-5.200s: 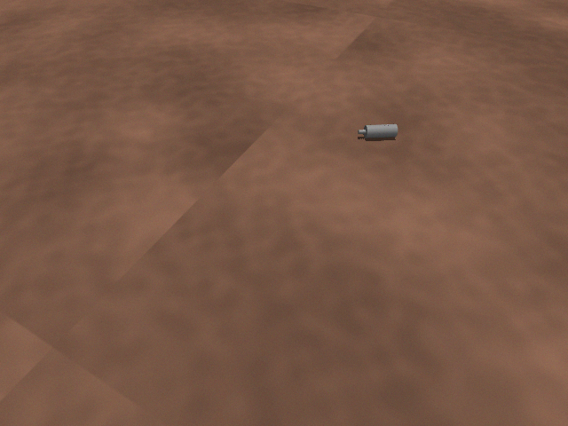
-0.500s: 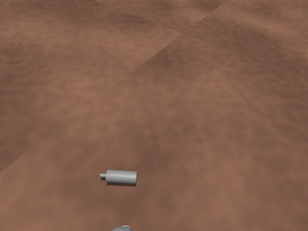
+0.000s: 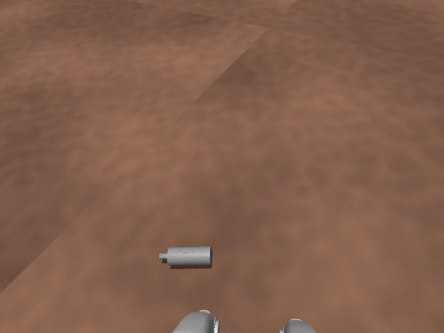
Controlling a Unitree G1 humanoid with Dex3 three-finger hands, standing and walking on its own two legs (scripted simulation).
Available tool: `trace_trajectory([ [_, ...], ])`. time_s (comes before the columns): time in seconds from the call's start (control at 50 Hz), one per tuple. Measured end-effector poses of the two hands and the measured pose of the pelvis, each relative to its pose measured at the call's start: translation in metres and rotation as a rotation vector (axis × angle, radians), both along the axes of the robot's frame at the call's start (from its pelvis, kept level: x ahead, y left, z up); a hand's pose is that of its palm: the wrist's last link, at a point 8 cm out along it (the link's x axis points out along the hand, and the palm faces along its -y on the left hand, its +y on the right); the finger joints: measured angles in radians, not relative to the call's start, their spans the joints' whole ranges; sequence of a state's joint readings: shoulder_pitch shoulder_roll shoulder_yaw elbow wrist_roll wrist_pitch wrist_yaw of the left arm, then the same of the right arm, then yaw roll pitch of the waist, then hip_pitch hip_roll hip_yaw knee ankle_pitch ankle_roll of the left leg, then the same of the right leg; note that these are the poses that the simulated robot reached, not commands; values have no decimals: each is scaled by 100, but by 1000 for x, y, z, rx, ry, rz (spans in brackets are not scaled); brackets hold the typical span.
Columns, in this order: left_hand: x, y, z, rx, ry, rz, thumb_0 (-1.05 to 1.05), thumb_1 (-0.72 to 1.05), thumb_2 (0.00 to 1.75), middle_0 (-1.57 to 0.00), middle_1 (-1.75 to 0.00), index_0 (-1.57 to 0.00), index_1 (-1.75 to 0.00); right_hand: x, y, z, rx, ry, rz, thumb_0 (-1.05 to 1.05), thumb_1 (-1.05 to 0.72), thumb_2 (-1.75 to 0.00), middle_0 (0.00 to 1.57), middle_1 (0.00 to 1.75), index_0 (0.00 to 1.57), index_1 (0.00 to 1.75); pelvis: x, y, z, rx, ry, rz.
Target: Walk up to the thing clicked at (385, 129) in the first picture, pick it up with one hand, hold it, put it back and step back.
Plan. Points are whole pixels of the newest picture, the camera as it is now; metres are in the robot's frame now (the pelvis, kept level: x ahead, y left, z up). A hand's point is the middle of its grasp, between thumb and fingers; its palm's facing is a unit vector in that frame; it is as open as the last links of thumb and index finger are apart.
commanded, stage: walk up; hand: left
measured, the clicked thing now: (185, 255) +0.50 +0.27 -0.71
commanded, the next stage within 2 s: none
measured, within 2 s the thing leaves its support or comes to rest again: neither
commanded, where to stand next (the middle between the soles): +0.08 +0.02 m, yaw -2 degrees
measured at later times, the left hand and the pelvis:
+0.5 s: hand out of the picture +0.06 +0.31 -0.15, palm faces -0.01 -0.93 -0.36, open 7.4 cm; pelvis +0.00 +0.04 +0.01, yaw +2 degrees
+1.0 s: hand out of the picture +0.12 +0.29 -0.13, palm faces -0.02 -0.94 -0.35, open 7.4 cm; pelvis +0.03 +0.04 +0.03, yaw +0 degrees
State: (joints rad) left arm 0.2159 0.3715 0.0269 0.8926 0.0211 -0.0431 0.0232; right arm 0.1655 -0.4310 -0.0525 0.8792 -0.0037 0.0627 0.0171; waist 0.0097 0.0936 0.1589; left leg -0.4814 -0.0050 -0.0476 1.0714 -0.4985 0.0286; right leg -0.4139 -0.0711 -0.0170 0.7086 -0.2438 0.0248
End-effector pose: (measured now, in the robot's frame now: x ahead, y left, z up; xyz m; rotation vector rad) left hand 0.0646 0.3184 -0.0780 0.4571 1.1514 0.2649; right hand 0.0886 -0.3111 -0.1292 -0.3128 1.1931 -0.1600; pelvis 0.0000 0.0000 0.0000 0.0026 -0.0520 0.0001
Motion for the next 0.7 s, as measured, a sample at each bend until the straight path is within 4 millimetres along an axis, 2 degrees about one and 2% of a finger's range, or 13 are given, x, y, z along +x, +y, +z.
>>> trace_trajectory([
  [0.08,-5,10,2,12,-21,10,0,90,89,-21,-30,-21,-30,-10,3,-1,-6,45,16,1,-91,-90,20,30,21,30,-5,6,0,2,13,18],
  [0.16,-11,31,-8,0,-39,30,0,90,89,-21,-30,-21,-30,-23,9,5,-43,79,25,1,-91,-90,20,30,21,30,-8,19,-5,-4,22,38],
  [0.22,-17,46,-21,-23,-25,56,0,90,90,-21,-30,-21,-30,-35,18,14,-76,75,12,1,-91,-90,20,30,21,30,-10,30,-7,37,-1,23],
  [0.32,-19,48,-26,-81,26,65,1,91,90,-21,-30,-20,-30,-51,28,35,-97,79,-22,1,-90,-90,20,30,21,30,-2,39,6,-11,12,32],
  [0.38,-16,45,-29,-103,39,63,1,91,90,-21,-30,-20,-30,-48,30,40,-100,72,-19,1,-90,-90,20,30,21,30,1,39,9,-12,16,28],
  [0.46,-11,36,-31,-115,42,53,1,91,90,-21,-30,-20,-30,-37,29,35,-97,63,-20,1,-90,-90,20,30,21,30,2,39,7,-36,3,22],
  [0.6,4,31,-28,-151,31,34,1,91,90,-21,-30,-20,-30,-14,49,31,-60,4,-2,1,-90,-90,20,30,21,30,7,48,11,0,7,19],
  [0.7,22,33,-23,-150,4,34,0,91,90,-21,-30,-20,-30,-1,58,33,-35,6,14,1,-90,-90,20,30,21,30,17,45,15,-12,7,14],
])
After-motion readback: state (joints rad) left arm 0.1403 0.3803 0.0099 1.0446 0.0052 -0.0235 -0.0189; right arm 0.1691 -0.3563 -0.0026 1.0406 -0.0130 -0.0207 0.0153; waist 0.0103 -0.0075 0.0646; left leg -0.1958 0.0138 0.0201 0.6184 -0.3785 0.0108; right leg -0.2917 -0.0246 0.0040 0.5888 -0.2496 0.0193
